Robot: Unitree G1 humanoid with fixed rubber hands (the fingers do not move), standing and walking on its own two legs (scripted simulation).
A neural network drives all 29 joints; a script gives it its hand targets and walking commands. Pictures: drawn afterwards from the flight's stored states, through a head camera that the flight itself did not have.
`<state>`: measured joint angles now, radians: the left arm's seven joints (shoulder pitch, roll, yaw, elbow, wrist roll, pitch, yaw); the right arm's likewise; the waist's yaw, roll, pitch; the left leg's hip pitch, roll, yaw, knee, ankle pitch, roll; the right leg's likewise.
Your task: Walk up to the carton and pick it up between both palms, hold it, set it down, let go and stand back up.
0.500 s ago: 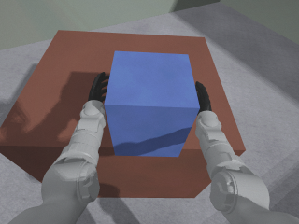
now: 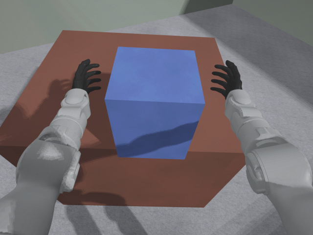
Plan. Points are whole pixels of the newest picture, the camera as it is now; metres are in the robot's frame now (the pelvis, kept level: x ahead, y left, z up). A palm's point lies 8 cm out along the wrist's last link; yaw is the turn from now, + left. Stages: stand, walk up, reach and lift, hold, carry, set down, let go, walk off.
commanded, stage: set down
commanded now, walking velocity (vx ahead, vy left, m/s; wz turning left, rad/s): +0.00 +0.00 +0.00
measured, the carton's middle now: (153, 107) +0.46 +0.02 +0.06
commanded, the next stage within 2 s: none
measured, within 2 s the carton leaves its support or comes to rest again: neither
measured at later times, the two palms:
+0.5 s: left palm (73, 55) +0.46 +0.20 +0.22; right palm (246, 63) +0.45 -0.18 +0.22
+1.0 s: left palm (68, 68) +0.44 +0.21 +0.21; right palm (243, 76) +0.43 -0.18 +0.20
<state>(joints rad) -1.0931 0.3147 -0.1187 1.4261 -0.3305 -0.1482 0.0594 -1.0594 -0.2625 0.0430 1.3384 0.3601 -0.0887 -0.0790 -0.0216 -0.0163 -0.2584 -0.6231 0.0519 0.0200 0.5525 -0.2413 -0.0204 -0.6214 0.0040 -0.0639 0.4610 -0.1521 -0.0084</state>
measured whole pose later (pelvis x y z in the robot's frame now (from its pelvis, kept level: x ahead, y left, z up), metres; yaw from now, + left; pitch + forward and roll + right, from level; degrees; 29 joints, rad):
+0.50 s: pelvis +0.00 -0.01 +0.01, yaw +1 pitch +11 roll -1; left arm -1.24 0.41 -0.11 1.31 -0.36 0.17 0.06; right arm -1.20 -0.26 0.01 1.21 0.37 0.21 -0.16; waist -0.06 -0.03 -0.19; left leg -0.43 0.05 0.02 0.42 -0.18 -0.03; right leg -0.44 0.01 -0.07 0.35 -0.11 -0.02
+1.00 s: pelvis +0.00 -0.01 +0.02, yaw +0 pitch +3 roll -1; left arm -1.00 0.38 0.04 0.95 -0.23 0.34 0.03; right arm -0.98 -0.26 0.02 0.96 0.38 0.27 -0.18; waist -0.03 -0.03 -0.07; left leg -0.23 0.05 0.03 0.36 -0.18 -0.02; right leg -0.24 0.01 -0.06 0.28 -0.10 -0.01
